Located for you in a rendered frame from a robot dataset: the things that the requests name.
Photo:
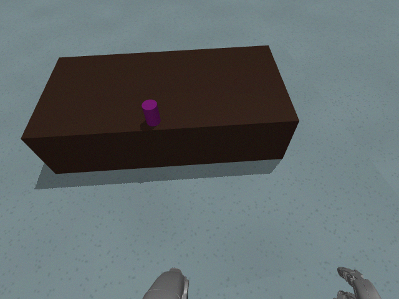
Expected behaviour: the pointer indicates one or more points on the right robot hand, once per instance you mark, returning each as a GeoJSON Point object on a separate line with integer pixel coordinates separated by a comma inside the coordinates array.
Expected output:
{"type": "Point", "coordinates": [363, 288]}

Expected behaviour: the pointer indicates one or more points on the can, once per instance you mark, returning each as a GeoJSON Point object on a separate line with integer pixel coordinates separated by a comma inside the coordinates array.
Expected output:
{"type": "Point", "coordinates": [150, 109]}

